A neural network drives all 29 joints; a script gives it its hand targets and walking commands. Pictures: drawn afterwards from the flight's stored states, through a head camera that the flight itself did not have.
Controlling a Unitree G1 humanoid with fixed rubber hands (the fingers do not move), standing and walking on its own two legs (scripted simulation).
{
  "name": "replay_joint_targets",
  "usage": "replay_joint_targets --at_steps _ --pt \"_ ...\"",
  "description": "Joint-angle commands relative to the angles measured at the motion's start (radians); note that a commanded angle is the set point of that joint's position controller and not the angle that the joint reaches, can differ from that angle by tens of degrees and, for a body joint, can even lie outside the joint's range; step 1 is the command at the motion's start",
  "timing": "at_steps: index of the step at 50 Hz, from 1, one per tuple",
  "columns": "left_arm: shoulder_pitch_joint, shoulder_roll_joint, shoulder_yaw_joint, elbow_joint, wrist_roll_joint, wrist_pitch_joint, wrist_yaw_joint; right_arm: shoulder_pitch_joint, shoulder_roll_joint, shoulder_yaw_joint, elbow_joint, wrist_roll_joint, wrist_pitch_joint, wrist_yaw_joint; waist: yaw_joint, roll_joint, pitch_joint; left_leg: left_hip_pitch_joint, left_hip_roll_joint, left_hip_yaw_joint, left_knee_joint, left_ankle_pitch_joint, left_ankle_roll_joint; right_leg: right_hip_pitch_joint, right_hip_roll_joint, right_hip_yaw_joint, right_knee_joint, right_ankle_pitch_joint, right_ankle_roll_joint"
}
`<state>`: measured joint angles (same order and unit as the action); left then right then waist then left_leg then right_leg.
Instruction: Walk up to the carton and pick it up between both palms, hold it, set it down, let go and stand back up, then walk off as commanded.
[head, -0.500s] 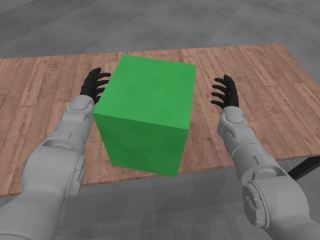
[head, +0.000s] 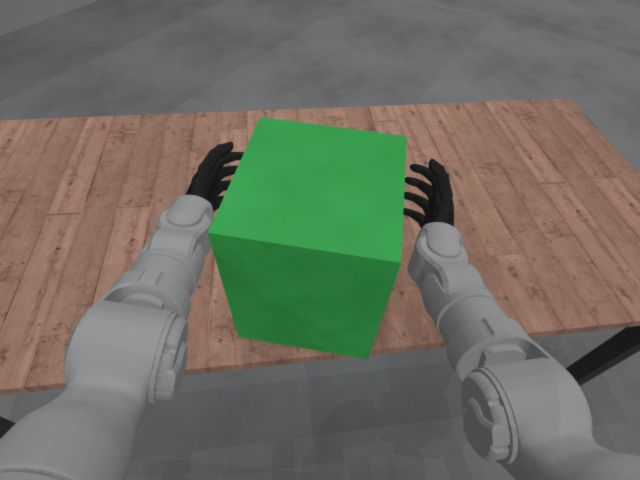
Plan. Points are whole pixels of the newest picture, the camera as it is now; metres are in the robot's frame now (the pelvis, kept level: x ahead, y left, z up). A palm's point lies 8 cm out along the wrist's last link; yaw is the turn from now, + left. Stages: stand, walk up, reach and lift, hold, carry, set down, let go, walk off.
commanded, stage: reach and lift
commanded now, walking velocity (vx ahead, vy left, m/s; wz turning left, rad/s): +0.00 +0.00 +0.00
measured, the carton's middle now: (316, 244) +0.43 -0.01 +0.03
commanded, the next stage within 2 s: none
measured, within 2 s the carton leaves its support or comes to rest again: leaves its support in 1.74 s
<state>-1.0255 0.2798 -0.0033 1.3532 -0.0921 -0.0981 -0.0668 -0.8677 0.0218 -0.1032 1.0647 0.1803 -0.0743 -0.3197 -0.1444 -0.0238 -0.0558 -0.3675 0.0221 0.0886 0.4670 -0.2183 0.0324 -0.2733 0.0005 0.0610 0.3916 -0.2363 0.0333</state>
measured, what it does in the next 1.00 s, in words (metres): stands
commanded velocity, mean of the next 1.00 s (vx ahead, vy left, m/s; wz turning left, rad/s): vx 0.00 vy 0.00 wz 0.00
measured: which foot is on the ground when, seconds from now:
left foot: down 0.00-1.00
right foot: down 0.00-1.00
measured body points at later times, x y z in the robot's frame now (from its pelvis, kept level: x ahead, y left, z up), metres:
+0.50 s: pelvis +0.00 +0.01 +0.00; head +0.04 +0.04 +0.45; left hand +0.47 +0.12 +0.10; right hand +0.41 -0.17 +0.09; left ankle +0.01 +0.09 -0.74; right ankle -0.03 -0.15 -0.74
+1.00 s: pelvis +0.00 +0.01 +0.00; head +0.04 +0.04 +0.45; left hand +0.47 +0.12 +0.10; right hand +0.41 -0.17 +0.09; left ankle +0.01 +0.09 -0.74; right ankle -0.03 -0.15 -0.74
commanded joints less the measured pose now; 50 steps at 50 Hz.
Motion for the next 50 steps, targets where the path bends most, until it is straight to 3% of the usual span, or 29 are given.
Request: replay_joint_targets --at_steps 1,4,7,8,10,11,13,14,16,17,18,19,20,23,26,28,31,32,34,36,37,38,40,42,43,44,45,48,50 --pt "-0.436 -0.082 0.140 -0.244 0.078 -0.020 0.013 -0.358 0.057 -0.124 -0.120 -0.184 -0.058 0.023 -0.018 0.044 -0.546 0.320 0.012 -0.068 0.043 0.430 -0.055 -0.084 0.032 -0.116 -0.021 0.505 0.017" --pt "-0.433 -0.121 0.146 -0.276 0.111 -0.023 0.004 -0.320 0.093 -0.152 -0.130 -0.235 -0.078 0.020 -0.048 0.071 -0.565 0.376 0.009 -0.052 0.043 0.452 -0.064 -0.054 0.026 -0.121 -0.022 0.573 0.019" --pt "-0.445 -0.133 0.224 -0.236 0.176 -0.027 -0.015 -0.338 0.150 -0.173 -0.094 -0.273 -0.091 0.031 -0.014 0.037 -0.527 0.306 0.001 -0.031 0.030 0.452 -0.057 0.028 0.016 -0.117 -0.016 0.642 0.023" --pt "-0.419 -0.136 0.214 -0.217 0.189 -0.028 -0.019 -0.295 0.144 -0.196 -0.056 -0.291 -0.093 0.027 -0.035 0.052 -0.521 0.314 0.003 -0.038 0.013 0.416 -0.053 0.016 0.014 -0.113 -0.022 0.608 0.020" --pt "-0.423 -0.204 0.209 -0.212 0.204 -0.029 -0.044 -0.315 0.210 -0.210 -0.054 -0.319 -0.092 0.054 -0.047 0.043 -0.464 0.310 0.015 -0.027 0.005 0.386 -0.058 0.043 0.014 -0.128 -0.029 0.547 0.012" --pt "-0.428 -0.239 0.227 -0.271 0.225 -0.050 -0.050 -0.325 0.256 -0.192 -0.115 -0.343 -0.108 0.076 -0.022 0.023 -0.530 0.317 0.008 -0.026 -0.002 0.403 -0.055 0.064 0.011 -0.127 -0.031 0.568 0.015" --pt "-0.428 -0.303 0.290 -0.223 0.312 -0.046 -0.068 -0.346 0.319 -0.231 -0.090 -0.406 -0.139 0.100 -0.002 0.081 -0.486 0.334 0.009 -0.007 -0.009 0.441 -0.067 0.092 0.005 -0.129 -0.032 0.605 0.009" --pt "-0.382 -0.357 0.331 -0.203 0.353 -0.045 -0.082 -0.294 0.368 -0.249 -0.086 -0.458 -0.138 0.111 -0.028 0.009 -0.453 0.340 0.001 -0.014 -0.023 0.441 -0.056 0.128 0.004 -0.131 -0.034 0.659 0.024" --pt "-0.414 -0.553 0.333 -0.202 0.438 -0.047 -0.138 -0.313 0.607 -0.240 -0.026 -0.534 -0.140 0.181 -0.013 0.059 -0.408 0.372 0.010 -0.007 -0.046 0.451 -0.057 0.153 0.001 -0.147 -0.055 0.568 0.013" --pt "-0.395 -0.612 0.355 -0.191 0.458 -0.057 -0.158 -0.325 0.711 -0.194 -0.092 -0.560 -0.145 0.209 0.022 0.003 -0.453 0.379 0.002 0.008 -0.051 0.418 -0.039 0.195 0.007 -0.140 -0.060 0.619 0.016" --pt "-0.407 -0.623 0.363 -0.168 0.453 -0.059 -0.164 -0.310 0.705 -0.191 -0.104 -0.581 -0.150 0.220 0.005 -0.003 -0.468 0.369 -0.002 0.016 -0.064 0.415 -0.040 0.226 0.007 -0.139 -0.053 0.662 0.022" --pt "-0.413 -0.649 0.359 -0.204 0.458 -0.073 -0.154 -0.346 0.723 -0.167 -0.110 -0.573 -0.161 0.236 0.038 0.015 -0.478 0.371 -0.007 0.017 -0.061 0.434 -0.042 0.232 0.008 -0.132 -0.034 0.693 0.024" --pt "-0.417 -0.658 0.340 -0.182 0.466 -0.073 -0.152 -0.341 0.725 -0.205 -0.110 -0.584 -0.167 0.236 -0.011 0.018 -0.495 0.406 0.004 -0.002 -0.055 0.492 -0.058 0.227 0.022 -0.157 -0.030 0.687 0.024" --pt "-0.405 -0.694 0.309 -0.156 0.448 -0.074 -0.154 -0.300 0.681 -0.210 -0.089 -0.579 -0.173 0.246 -0.045 0.060 -0.472 0.431 -0.003 -0.016 -0.036 0.534 -0.071 0.192 0.031 -0.173 -0.043 0.666 0.014" --pt "-0.406 -0.650 0.342 -0.120 0.462 -0.074 -0.149 -0.320 0.666 -0.201 -0.073 -0.576 -0.174 0.263 -0.008 0.056 -0.455 0.436 0.009 -0.014 -0.039 0.534 -0.074 0.169 0.023 -0.168 -0.062 0.617 0.012" --pt "-0.410 -0.701 0.305 -0.162 0.440 -0.078 -0.137 -0.337 0.642 -0.231 -0.052 -0.566 -0.173 0.269 -0.038 0.067 -0.461 0.452 0.023 -0.040 -0.041 0.577 -0.083 0.135 0.040 -0.190 -0.065 0.548 0.009" --pt "-0.390 -0.701 0.314 -0.144 0.447 -0.075 -0.138 -0.291 0.685 -0.187 -0.037 -0.576 -0.168 0.269 -0.014 0.061 -0.450 0.502 0.026 -0.040 -0.026 0.617 -0.078 0.095 0.041 -0.184 -0.067 0.540 0.012" --pt "-0.440 -0.707 0.273 -0.180 0.425 -0.083 -0.130 -0.327 0.655 -0.200 -0.067 -0.583 -0.181 0.265 -0.039 0.111 -0.496 0.546 0.039 -0.050 -0.020 0.652 -0.092 0.035 0.038 -0.190 -0.078 0.504 0.000" --pt "-0.394 -0.690 0.317 -0.119 0.444 -0.073 -0.142 -0.309 0.678 -0.200 -0.043 -0.580 -0.166 0.260 -0.018 0.045 -0.422 0.455 0.021 -0.039 -0.016 0.613 -0.077 0.104 0.042 -0.176 -0.075 0.537 0.006" --pt "-0.410 -0.700 0.285 -0.162 0.436 -0.066 -0.141 -0.328 0.674 -0.183 -0.075 -0.559 -0.178 0.255 -0.027 0.087 -0.495 0.446 0.018 -0.021 -0.017 0.591 -0.087 0.154 0.040 -0.173 -0.062 0.590 0.008" --pt "-0.431 -0.708 0.297 -0.143 0.430 -0.064 -0.138 -0.364 0.664 -0.188 -0.063 -0.568 -0.165 0.258 -0.010 0.064 -0.439 0.509 0.025 -0.035 -0.037 0.581 -0.073 0.067 0.033 -0.174 -0.080 0.536 0.012" --pt "-0.441 -0.705 0.312 -0.100 0.429 -0.057 -0.140 -0.354 0.667 -0.220 -0.036 -0.579 -0.168 0.255 -0.032 0.094 -0.433 0.531 0.034 -0.041 -0.028 0.611 -0.079 0.013 0.037 -0.186 -0.089 0.489 0.013" --pt "-0.389 -0.709 0.320 -0.103 0.445 -0.055 -0.141 -0.330 0.676 -0.195 -0.051 -0.565 -0.171 0.255 0.001 0.066 -0.396 0.510 0.023 -0.026 -0.026 0.621 -0.070 0.028 0.037 -0.172 -0.089 0.516 0.009" --pt "-0.398 -0.700 0.342 -0.095 0.453 -0.045 -0.149 -0.308 0.662 -0.199 -0.059 -0.566 -0.157 0.251 -0.024 0.052 -0.409 0.449 0.021 -0.028 -0.052 0.544 -0.072 0.124 0.038 -0.168 -0.086 0.534 0.006" --pt "-0.376 -0.671 0.331 -0.120 0.458 -0.048 -0.148 -0.316 0.676 -0.169 -0.066 -0.547 -0.161 0.255 0.001 0.044 -0.408 0.427 0.010 -0.014 -0.039 0.536 -0.068 0.156 0.034 -0.155 -0.073 0.581 0.003" --pt "-0.419 -0.716 0.311 -0.129 0.430 -0.052 -0.149 -0.346 0.671 -0.187 -0.092 -0.568 -0.164 0.248 -0.029 0.060 -0.463 0.445 0.017 -0.017 -0.046 0.527 -0.073 0.139 0.029 -0.158 -0.080 0.574 0.012" --pt "-0.421 -0.700 0.314 -0.151 0.441 -0.062 -0.140 -0.360 0.688 -0.155 -0.079 -0.552 -0.174 0.258 0.025 0.070 -0.481 0.458 0.013 -0.015 -0.027 0.582 -0.070 0.105 0.028 -0.161 -0.066 0.588 0.021" --pt "-0.429 -0.707 0.285 -0.105 0.432 -0.059 -0.142 -0.334 0.673 -0.206 -0.069 -0.582 -0.185 0.244 -0.034 0.081 -0.489 0.475 0.030 -0.036 -0.018 0.609 -0.080 0.064 0.032 -0.171 -0.077 0.569 0.002" --pt "-0.392 -0.707 0.306 -0.121 0.445 -0.049 -0.144 -0.299 0.691 -0.155 -0.063 -0.558 -0.161 0.247 0.003 0.045 -0.432 0.430 0.015 -0.017 -0.046 0.558 -0.066 0.156 0.030 -0.161 -0.073 0.606 0.011"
